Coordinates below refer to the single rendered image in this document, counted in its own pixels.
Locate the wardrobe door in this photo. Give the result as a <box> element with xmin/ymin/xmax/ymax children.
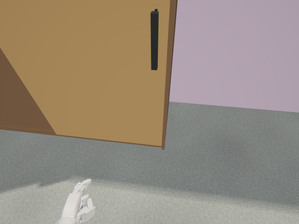
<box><xmin>0</xmin><ymin>48</ymin><xmax>53</xmax><ymax>130</ymax></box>
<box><xmin>0</xmin><ymin>0</ymin><xmax>171</xmax><ymax>146</ymax></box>

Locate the robot left hand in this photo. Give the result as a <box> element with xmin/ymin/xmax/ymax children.
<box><xmin>60</xmin><ymin>179</ymin><xmax>95</xmax><ymax>224</ymax></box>

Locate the handle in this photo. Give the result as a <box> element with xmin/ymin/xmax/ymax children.
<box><xmin>150</xmin><ymin>9</ymin><xmax>159</xmax><ymax>70</ymax></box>

